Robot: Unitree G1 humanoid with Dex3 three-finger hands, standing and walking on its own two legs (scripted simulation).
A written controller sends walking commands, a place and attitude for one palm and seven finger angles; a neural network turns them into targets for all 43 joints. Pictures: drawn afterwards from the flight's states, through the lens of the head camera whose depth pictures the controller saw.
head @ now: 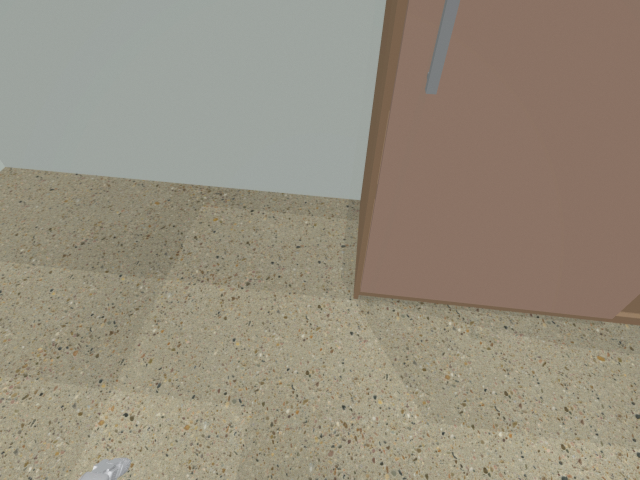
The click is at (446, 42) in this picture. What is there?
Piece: wardrobe's sliding door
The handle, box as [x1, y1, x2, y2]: [425, 0, 459, 93]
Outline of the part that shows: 459,0 445,0 430,69 427,74 427,82 425,87 426,93 436,93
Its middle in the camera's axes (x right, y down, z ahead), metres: +0.23 -0.40 +0.74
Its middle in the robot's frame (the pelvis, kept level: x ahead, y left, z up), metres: +0.85 -0.18 +0.21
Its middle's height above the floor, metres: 0.98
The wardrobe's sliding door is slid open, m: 0.00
